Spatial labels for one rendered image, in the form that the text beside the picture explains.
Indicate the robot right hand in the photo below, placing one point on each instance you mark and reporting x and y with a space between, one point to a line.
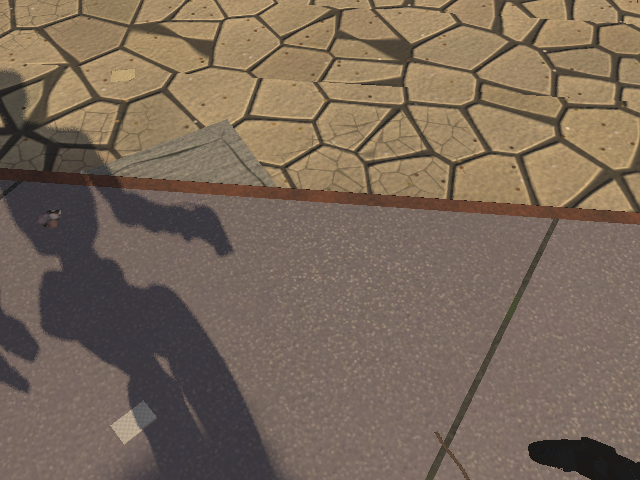
588 457

